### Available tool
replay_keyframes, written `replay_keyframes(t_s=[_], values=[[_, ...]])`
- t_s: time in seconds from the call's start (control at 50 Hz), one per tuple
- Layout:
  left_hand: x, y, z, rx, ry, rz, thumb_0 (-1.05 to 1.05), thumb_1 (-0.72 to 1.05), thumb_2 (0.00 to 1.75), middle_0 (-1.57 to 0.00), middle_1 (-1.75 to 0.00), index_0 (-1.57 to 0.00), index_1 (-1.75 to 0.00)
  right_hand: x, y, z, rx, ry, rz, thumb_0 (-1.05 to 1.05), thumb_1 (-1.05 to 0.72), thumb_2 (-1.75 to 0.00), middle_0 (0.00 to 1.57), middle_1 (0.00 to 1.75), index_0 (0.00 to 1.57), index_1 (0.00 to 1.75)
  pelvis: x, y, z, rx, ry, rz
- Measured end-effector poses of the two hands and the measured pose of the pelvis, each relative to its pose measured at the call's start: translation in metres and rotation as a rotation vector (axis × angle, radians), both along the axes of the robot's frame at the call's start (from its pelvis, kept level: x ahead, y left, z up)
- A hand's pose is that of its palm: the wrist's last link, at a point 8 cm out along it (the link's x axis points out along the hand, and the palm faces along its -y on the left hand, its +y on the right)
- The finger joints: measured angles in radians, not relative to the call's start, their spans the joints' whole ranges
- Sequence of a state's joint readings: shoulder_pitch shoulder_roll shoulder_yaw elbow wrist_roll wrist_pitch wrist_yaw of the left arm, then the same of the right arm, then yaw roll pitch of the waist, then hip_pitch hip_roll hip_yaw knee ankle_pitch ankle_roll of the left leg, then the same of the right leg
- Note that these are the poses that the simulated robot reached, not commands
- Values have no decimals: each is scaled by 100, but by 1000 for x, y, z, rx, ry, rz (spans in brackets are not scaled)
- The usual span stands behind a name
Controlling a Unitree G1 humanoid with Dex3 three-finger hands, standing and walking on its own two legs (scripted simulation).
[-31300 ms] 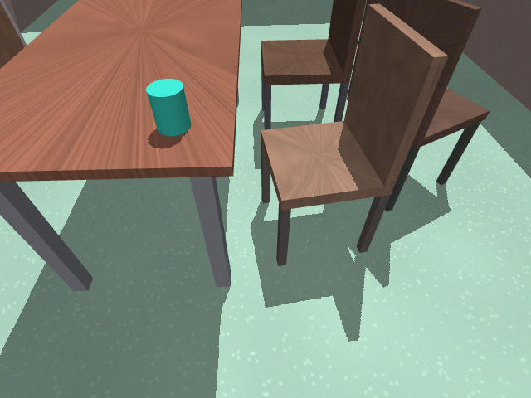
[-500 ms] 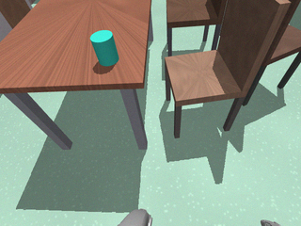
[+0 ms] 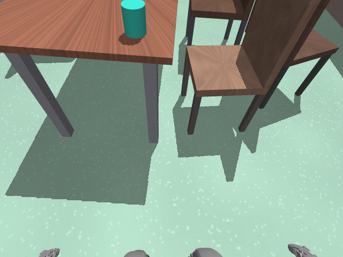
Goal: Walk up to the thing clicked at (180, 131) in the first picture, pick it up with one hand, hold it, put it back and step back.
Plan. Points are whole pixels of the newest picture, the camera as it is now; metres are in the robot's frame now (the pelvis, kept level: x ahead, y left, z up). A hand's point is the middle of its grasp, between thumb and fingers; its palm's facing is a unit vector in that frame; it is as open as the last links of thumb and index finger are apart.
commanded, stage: step back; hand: left
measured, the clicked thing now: (134, 18) +0.92 +0.19 +0.05
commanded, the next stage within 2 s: stand in 1.62 s
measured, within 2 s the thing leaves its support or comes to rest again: neither
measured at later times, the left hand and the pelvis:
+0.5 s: hand out of the picture -0.06 +0.28 -0.15, palm faces +0.05 -0.89 -0.45, open 7.4 cm; pelvis -0.17 -0.01 -0.01, yaw +3 degrees
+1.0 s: hand out of the picture -0.19 +0.26 -0.15, palm faces +0.04 -0.93 -0.38, open 7.4 cm; pelvis -0.22 -0.01 +0.00, yaw +1 degrees
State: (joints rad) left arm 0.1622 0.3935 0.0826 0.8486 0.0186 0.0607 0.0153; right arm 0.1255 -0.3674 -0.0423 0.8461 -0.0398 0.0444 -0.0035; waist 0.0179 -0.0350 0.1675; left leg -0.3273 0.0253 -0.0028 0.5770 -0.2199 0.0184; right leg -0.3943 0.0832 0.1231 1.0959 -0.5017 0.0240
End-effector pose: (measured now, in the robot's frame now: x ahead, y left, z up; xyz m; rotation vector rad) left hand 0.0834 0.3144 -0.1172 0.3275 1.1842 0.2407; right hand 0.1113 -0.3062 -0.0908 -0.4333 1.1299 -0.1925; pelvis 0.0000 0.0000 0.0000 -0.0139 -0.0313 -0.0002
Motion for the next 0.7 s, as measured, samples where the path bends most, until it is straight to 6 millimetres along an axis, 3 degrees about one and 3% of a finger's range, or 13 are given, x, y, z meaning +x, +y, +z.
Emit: replay_keyframes(t_s=[0.12, 0.24, 0.38, 0.52, 0.6, 0.7], values=[[-65, -12, -5, 44, 79, -22, 1, 91, 89, -20, -30, -21, -30, -16, -16, -21, 39, -92, 2, 0, -91, -89, 21, 30, 21, 31, -47, -13, -16, 4, -22, -52], [-121, -25, 19, 59, 86, -6, 1, 90, 89, -20, -30, -21, -30, -68, -19, -28, 94, -38, -43, 0, -91, -89, 21, 30, 20, 30, -82, -22, -3, 48, -17, -51], [-135, -14, 33, 106, 9, -14, 1, 90, 89, -20, -31, -21, -30, -147, -21, -38, 68, 81, -34, 0, -91, -89, 21, 30, 20, 30, -125, -18, -1, 46, 23, 12], [-160, 1, 10, 69, -90, 10, 1, 90, 89, -20, -30, -21, -30, -210, -1, -40, 42, 147, 0, 0, -91, -89, 21, 30, 20, 30, -176, -8, -14, 84, -24, 50], [-191, -7, 7, 11, -44, 26, 1, 91, 89, -20, -30, -21, -30, -232, 3, -23, 46, 115, -7, 0, -91, -89, 21, 30, 21, 31, -191, -7, -3, 21, -26, 62], [-230, -15, 2, -21, 2, 26, 1, 90, 89, -20, -30, -21, -30, -232, -6, -12, 41, 29, -7, 1, -91, -89, 21, 30, 21, 31, -207, -15, -1, 22, -12, 19]])
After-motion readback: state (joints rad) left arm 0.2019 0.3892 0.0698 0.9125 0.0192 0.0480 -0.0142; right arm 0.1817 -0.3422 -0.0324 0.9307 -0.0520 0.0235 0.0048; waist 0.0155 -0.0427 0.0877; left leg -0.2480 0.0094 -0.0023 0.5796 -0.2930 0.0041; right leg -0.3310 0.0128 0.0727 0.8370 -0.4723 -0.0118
